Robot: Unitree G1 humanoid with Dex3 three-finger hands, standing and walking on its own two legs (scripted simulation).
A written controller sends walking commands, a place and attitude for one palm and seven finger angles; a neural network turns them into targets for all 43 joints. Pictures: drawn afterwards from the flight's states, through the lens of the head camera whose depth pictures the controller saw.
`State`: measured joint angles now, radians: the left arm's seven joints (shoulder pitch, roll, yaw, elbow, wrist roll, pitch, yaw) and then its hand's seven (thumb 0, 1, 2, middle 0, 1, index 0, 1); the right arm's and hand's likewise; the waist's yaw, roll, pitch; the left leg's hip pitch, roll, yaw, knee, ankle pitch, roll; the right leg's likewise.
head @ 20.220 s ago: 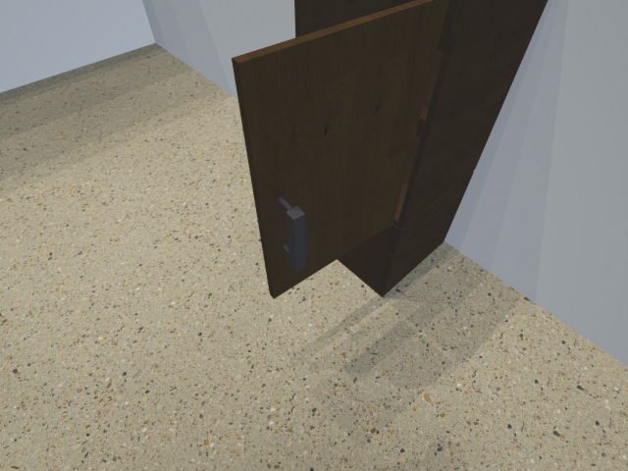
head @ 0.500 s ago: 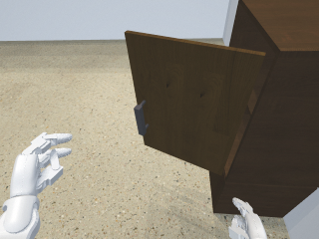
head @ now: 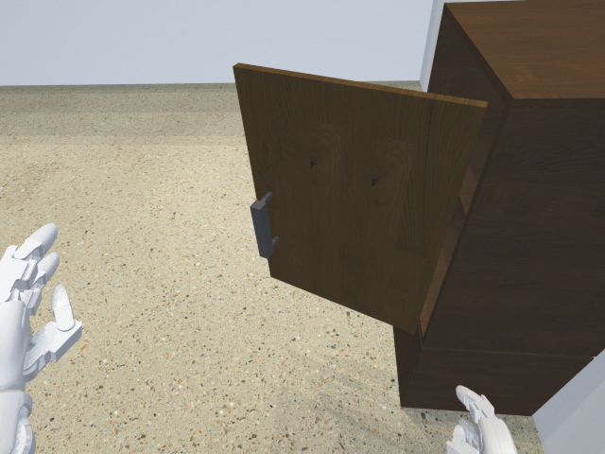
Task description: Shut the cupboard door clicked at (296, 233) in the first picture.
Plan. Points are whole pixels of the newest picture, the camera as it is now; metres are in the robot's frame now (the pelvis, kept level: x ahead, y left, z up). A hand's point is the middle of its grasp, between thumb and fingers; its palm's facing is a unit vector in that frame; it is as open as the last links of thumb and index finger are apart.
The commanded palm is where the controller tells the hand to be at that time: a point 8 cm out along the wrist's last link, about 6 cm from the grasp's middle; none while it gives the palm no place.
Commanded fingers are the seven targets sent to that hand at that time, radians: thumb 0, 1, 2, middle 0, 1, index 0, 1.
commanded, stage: draw the hand back to the body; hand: left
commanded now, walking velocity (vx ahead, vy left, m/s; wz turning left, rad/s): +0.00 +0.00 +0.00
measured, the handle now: (267, 225) +0.61 +0.17 -0.10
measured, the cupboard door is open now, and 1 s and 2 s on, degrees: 68 68 68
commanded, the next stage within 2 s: step back with the hand held close in 0.02 s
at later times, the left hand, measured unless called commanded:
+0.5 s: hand (52, 323) +0.19 +0.29 +0.15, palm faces +0.34 -0.78 -0.53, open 7.4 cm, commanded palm +0.13 +0.33 +0.17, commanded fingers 0.00 0.90 0.90 -0.20 -0.30 -0.20 -0.30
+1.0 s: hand out of the picture +0.11 +0.29 +0.16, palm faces +0.45 -0.78 -0.43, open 7.4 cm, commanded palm +0.05 +0.33 +0.17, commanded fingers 0.00 0.90 0.90 -0.20 -0.30 -0.20 -0.30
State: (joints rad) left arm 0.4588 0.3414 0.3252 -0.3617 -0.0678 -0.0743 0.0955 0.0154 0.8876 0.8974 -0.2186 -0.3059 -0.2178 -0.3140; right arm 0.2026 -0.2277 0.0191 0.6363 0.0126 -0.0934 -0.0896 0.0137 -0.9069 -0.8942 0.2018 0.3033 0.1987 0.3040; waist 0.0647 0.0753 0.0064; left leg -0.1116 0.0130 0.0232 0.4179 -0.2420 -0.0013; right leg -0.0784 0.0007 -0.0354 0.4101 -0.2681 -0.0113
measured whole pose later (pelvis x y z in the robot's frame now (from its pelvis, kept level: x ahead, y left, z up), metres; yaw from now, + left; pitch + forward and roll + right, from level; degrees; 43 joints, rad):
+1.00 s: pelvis -0.09 +0.03 -0.02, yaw +0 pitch +1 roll -2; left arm 0.52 0.40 0.42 -0.49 -0.03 -0.25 0.16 0.01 0.88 0.90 -0.21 -0.30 -0.21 -0.31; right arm 0.24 -0.23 0.00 0.60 0.01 -0.06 -0.09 0.01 -0.90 -0.89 0.20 0.30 0.20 0.30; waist 0.01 0.01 0.00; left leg -0.45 0.00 0.03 0.63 -0.25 0.05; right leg -0.39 -0.02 -0.03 0.56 -0.19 0.02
